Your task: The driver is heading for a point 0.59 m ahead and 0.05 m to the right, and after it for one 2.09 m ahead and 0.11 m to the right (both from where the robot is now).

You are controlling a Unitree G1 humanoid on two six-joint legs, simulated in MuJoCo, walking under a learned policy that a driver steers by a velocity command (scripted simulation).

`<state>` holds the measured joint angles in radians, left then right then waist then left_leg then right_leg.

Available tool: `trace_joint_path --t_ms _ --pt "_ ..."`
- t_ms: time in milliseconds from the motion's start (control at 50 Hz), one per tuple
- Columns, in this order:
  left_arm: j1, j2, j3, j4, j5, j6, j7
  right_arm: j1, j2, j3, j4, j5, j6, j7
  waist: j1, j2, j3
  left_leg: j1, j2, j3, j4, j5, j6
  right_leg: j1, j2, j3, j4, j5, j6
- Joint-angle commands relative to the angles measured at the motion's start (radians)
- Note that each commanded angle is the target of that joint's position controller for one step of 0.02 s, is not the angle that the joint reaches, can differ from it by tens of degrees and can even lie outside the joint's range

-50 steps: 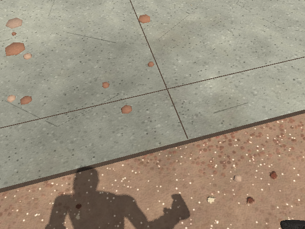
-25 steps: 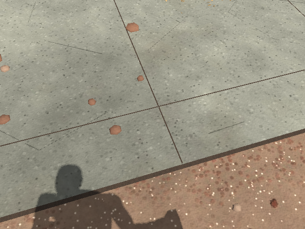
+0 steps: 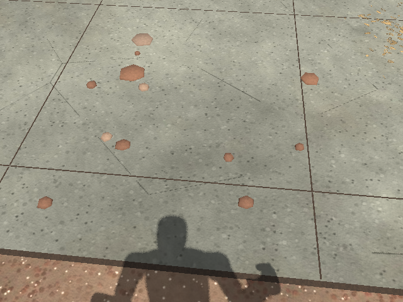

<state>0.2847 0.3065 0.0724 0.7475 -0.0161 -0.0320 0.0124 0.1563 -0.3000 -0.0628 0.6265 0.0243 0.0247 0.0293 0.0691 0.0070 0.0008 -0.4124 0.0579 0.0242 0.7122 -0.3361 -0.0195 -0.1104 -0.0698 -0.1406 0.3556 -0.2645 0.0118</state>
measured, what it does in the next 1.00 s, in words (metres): walks ahead: left foot, then right foot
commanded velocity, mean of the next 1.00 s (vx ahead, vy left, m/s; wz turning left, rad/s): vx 0.47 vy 0.00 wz -0.11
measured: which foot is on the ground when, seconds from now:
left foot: up 0.00-0.06, down 0.08-0.54, up 0.56-1.00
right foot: down 0.00-0.08, up 0.10-0.52, down 0.54-1.00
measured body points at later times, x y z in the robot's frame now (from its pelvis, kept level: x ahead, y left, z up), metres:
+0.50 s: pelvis +0.23 +0.06 -0.02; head +0.27 +0.07 +0.43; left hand +0.43 +0.31 -0.11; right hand +0.28 -0.24 -0.13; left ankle +0.04 +0.13 -0.74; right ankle +0.43 -0.03 -0.72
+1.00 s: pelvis +0.54 +0.09 -0.02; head +0.56 +0.08 +0.43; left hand +0.63 +0.37 -0.13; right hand +0.72 -0.19 -0.08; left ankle +0.70 +0.19 -0.74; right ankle +0.42 -0.02 -0.74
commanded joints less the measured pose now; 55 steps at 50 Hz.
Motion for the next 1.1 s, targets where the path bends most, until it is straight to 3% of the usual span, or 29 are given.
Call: trace_joint_path --t_ms 20,60,80,100,120,140,160,180,200,260,320,440,500,540,560,580,600,620,660,680,740,840,940,1000,1020,1040,1060,1080,1100 --pt "-0.05 0.198 0.057 -0.049 -0.022 -0.017 -0.017 -0.029 -0.077 -0.019 -0.077 0.001 -0.019 0.009 -0.042 -0.132 0.031 0.059 -0.027 0.062 -0.144 0.041 0.054 -0.039 -0.232 0.163 -0.12 -0.083 -0.177" --pt "-0.056 0.153 0.041 -0.043 -0.016 -0.019 -0.019 0.14 -0.122 -0.048 -0.015 0.005 -0.016 0.0 -0.127 -0.066 -0.038 0.353 -0.091 0.084 -0.219 0.059 0.099 -0.184 -0.174 0.056 0.101 0.024 -0.12" --pt "-0.079 0.087 0.017 -0.063 0.012 -0.024 -0.02 0.299 -0.202 -0.08 0.018 0.011 -0.016 -0.013 -0.197 0.107 -0.099 0.561 0.045 -0.149 -0.296 0.003 0.163 -0.368 -0.092 -0.041 0.456 -0.029 -0.045" --pt "-0.139 0.03 -0.002 -0.161 0.035 -0.048 -0.018 0.323 -0.337 -0.097 -0.011 0.005 -0.036 -0.013 -0.18 0.334 -0.123 0.709 0.281 -0.738 -0.447 -0.205 0.363 -0.769 0.087 0.037 0.778 -0.34 0.021" --pt "-0.181 0.121 0.016 -0.16 -0.001 -0.074 -0.024 0.303 -0.243 -0.072 -0.017 0.0 -0.061 -0.004 -0.21 0.183 -0.1 0.677 0.314 -0.771 -0.517 -0.293 0.4 -0.865 0.04 0.198 0.893 -0.306 0.007" --pt "-0.175 0.154 0.024 -0.158 -0.021 -0.09 -0.035 0.256 -0.184 -0.048 -0.018 -0.008 -0.077 -0.003 -0.169 0.178 -0.023 0.607 0.286 -0.667 -0.516 -0.229 0.367 -0.871 0.002 0.208 0.87 -0.202 -0.018" --pt "-0.147 0.158 0.026 -0.131 -0.005 -0.096 -0.036 0.206 -0.144 -0.036 -0.027 -0.01 -0.083 -0.004 -0.134 0.115 0.017 0.535 0.235 -0.556 -0.503 -0.116 0.33 -0.824 -0.028 0.203 0.819 -0.111 -0.02" --pt "-0.143 0.158 0.029 -0.12 0.023 -0.099 -0.035 0.159 -0.131 -0.029 -0.034 -0.01 -0.08 -0.007 -0.108 0.088 0.04 0.468 0.193 -0.476 -0.503 0.016 0.303 -0.773 -0.04 0.203 0.741 -0.047 -0.011" --pt "-0.118 0.151 0.029 -0.104 0.03 -0.095 -0.041 0.123 -0.115 -0.019 -0.042 -0.02 -0.08 -0.014 -0.079 0.098 0.036 0.419 0.161 -0.394 -0.512 0.135 0.28 -0.708 -0.049 0.195 0.692 0.014 -0.002" --pt "-0.117 0.097 0.007 -0.076 0.023 -0.077 -0.05 0.119 -0.136 -0.022 -0.023 -0.026 -0.088 -0.03 -0.077 0.077 0.016 0.364 0.12 -0.232 -0.524 0.435 0.254 -0.631 -0.032 0.146 0.569 0.182 0.036" --pt "-0.218 0.048 -0.02 -0.094 0.006 -0.073 -0.055 0.165 -0.147 -0.021 0.017 -0.022 -0.096 -0.038 -0.12 0.078 0.048 0.306 0.086 -0.125 -0.553 0.437 0.213 -0.543 -0.005 0.117 0.35 0.356 0.028" --pt "-0.333 0.054 -0.029 -0.137 -0.011 -0.078 -0.089 0.235 -0.163 -0.028 0.098 -0.016 -0.102 -0.038 -0.144 0.053 0.117 0.437 0.168 -0.07 -0.575 0.416 0.195 -0.544 0.027 0.137 0.16 0.397 -0.056" --pt "-0.262 0.085 -0.013 -0.129 -0.002 -0.072 -0.093 0.223 -0.186 -0.037 0.101 -0.024 -0.084 -0.049 -0.095 0.082 0.026 0.547 0.174 -0.024 -0.41 0.883 0.161 -0.436 0.101 0.093 0.175 0.256 -0.105" --pt "-0.048 0.15 0.024 -0.085 -0.001 -0.06 -0.078 0.206 -0.192 -0.034 0.088 -0.031 -0.062 -0.061 0.023 0.083 -0.122 0.502 0.127 0.037 -0.064 1.15 0.114 -0.14 0.167 0.05 0.165 0.22 -0.159" --pt "0.098 0.212 0.042 -0.071 -0.001 -0.049 -0.063 0.232 -0.162 -0.018 0.065 -0.051 -0.065 -0.069 0.069 -0.013 -0.239 0.255 0.098 0.048 0.236 0.873 0.08 0.183 0.016 0.273 0.204 0.244 -0.222" --pt "0.137 0.271 0.055 -0.064 -0.009 -0.054 -0.068 0.374 -0.03 0.022 0.048 -0.054 -0.087 -0.044 -0.029 -0.276 -0.374 -0.172 -0.128 -0.024 0.625 -0.102 0.001 0.531 -0.237 0.847 0.116 -0.028 -0.437" --pt "0.154 0.168 0.034 -0.062 -0.019 -0.051 -0.062 0.259 -0.124 0.011 0.046 -0.025 -0.119 -0.03 0.051 -0.166 -0.385 -0.275 -0.124 -0.166 0.713 -0.195 0.015 0.543 -0.231 0.964 -0.024 -0.154 -0.406" --pt "0.093 0.157 0.029 -0.073 -0.009 -0.049 -0.053 0.145 -0.157 0.001 -0.001 0.014 -0.143 -0.019 0.051 -0.123 -0.223 -0.346 -0.068 -0.173 0.691 -0.117 0.033 0.422 -0.212 0.826 -0.058 -0.135 -0.356" --pt "-0.012 0.138 0.022 -0.1 0.004 -0.048 -0.044 0.063 -0.142 0.005 -0.022 -0.018 -0.165 -0.026 -0.015 0.039 -0.061 -0.293 -0.003 -0.146 0.524 -0.022 0.038 0.135 -0.14 0.663 -0.093 0.076 -0.321" --pt "-0.038 0.124 0.016 -0.115 0.018 -0.049 -0.039 0.082 -0.141 0.002 -0.023 -0.029 -0.159 -0.028 -0.053 0.011 -0.049 -0.231 0.015 -0.15 0.486 0.0 0.031 0.049 -0.111 0.617 -0.116 0.151 -0.324" --pt "-0.065 0.12 0.016 -0.118 0.007 -0.047 -0.027 0.128 -0.111 0.009 -0.014 -0.044 -0.131 -0.032 -0.096 -0.037 -0.013 -0.18 0.036 -0.114 0.353 0.009 -0.019 -0.11 -0.078 0.524 -0.156 0.253 -0.336" --pt "-0.013 0.163 0.03 -0.093 -0.005 -0.033 -0.004 -0.058 -0.053 0.034 -0.059 -0.045 -0.131 -0.032 -0.024 -0.056 0.021 -0.059 -0.021 -0.07 -0.029 0.36 -0.067 -0.265 0.019 0.4 -0.139 0.192 -0.256" --pt "0.055 0.156 0.032 -0.067 -0.017 -0.012 0.002 -0.116 -0.105 0.009 -0.075 -0.015 -0.146 -0.022 -0.012 -0.095 -0.01 0.006 -0.051 -0.125 -0.193 0.357 -0.047 -0.126 -0.029 0.533 -0.017 0.065 -0.206" --pt "0.045 0.107 0.02 -0.075 -0.005 -0.007 -0.003 0.032 -0.147 -0.024 -0.044 -0.017 -0.156 -0.027 -0.102 -0.113 -0.064 0.226 -0.028 -0.115 -0.258 0.254 0.027 -0.127 0.005 0.544 0.162 0.083 -0.147" --pt "0.058 0.033 -0.006 -0.089 0.008 -0.011 -0.009 0.162 -0.198 -0.039 -0.037 -0.034 -0.159 -0.035 -0.155 -0.001 -0.185 0.446 0.139 -0.272 -0.266 0.155 0.094 -0.219 0.069 0.459 0.434 -0.03 -0.109" --pt "0.175 -0.013 -0.024 -0.126 -0.019 -0.022 -0.011 0.242 -0.281 -0.061 -0.001 -0.048 -0.142 -0.031 -0.106 0.328 -0.297 0.715 0.349 -0.734 -0.377 -0.131 0.248 -0.542 0.188 0.312 0.749 -0.333 -0.051" --pt "0.164 0.089 -0.006 -0.107 -0.03 -0.02 -0.006 0.231 -0.199 -0.048 -0.008 -0.03 -0.137 -0.023 -0.127 0.246 -0.234 0.681 0.364 -0.842 -0.429 -0.351 0.245 -0.67 0.106 0.323 0.896 -0.293 -0.034" --pt "0.068 0.143 0.011 -0.114 -0.023 -0.014 -0.004 0.196 -0.147 -0.034 -0.013 -0.025 -0.133 -0.026 -0.151 0.152 -0.118 0.585 0.322 -0.692 -0.436 -0.291 0.206 -0.7 0.077 0.309 0.941 -0.198 -0.026" --pt "0.018 0.139 0.013 -0.123 -0.011 -0.009 -0.002 0.153 -0.124 -0.025 -0.015 -0.033 -0.129 -0.027 -0.141 0.082 -0.06 0.489 0.277 -0.548 -0.436 -0.129 0.183 -0.674 0.046 0.284 0.932 -0.125 -0.017"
